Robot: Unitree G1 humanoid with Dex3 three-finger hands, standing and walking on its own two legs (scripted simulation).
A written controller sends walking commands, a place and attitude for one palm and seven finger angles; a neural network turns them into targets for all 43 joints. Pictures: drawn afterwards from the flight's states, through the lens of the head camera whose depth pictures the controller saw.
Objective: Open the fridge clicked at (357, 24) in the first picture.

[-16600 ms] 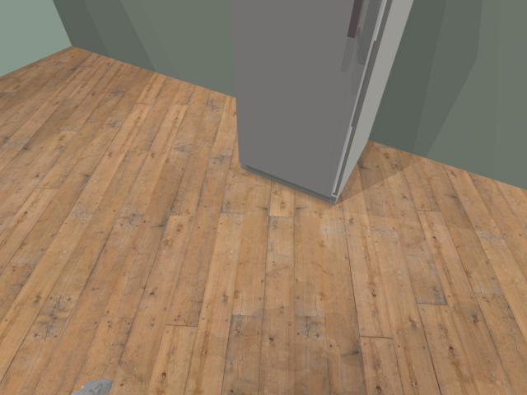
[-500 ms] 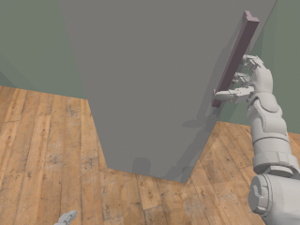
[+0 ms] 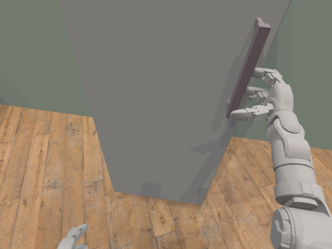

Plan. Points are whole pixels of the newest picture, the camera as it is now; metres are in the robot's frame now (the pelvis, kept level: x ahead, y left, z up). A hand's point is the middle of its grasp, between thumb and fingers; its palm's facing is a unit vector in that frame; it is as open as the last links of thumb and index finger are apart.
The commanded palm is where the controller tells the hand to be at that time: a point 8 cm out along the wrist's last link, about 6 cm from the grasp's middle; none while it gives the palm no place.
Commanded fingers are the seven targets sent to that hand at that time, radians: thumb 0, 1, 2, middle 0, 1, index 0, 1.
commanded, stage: slide the fingers in behind the handle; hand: right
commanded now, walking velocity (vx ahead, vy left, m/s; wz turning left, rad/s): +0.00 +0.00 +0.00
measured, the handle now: (242, 73) +0.50 -0.15 +0.21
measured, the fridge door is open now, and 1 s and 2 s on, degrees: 0 0 0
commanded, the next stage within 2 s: move the hooked fingers beside the handle in 0.52 s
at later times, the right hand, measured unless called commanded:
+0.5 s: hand (248, 96) +0.43 -0.16 +0.20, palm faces +0.11 +0.99 +0.02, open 14.0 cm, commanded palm +0.40 -0.19 +0.19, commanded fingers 0.00 0.50 -0.30 0.30 1.20 0.30 1.20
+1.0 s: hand (243, 95) +0.43 -0.15 +0.19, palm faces +0.10 +0.99 +0.02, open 14.0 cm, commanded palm +0.40 -0.20 +0.19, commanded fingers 0.00 0.50 -0.30 0.30 1.20 0.30 1.20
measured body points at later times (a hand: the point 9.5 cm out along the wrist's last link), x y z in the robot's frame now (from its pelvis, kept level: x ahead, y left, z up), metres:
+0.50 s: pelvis -0.01 +0.00 +0.00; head -0.01 +0.01 +0.45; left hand +0.11 +0.24 -0.12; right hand +0.41 -0.21 +0.20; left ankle -0.01 +0.11 -0.74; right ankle +0.01 -0.11 -0.74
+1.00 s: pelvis +0.00 +0.00 +0.00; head +0.00 +0.01 +0.45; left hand +0.12 +0.24 -0.11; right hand +0.42 -0.20 +0.19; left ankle -0.01 +0.11 -0.74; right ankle +0.01 -0.11 -0.74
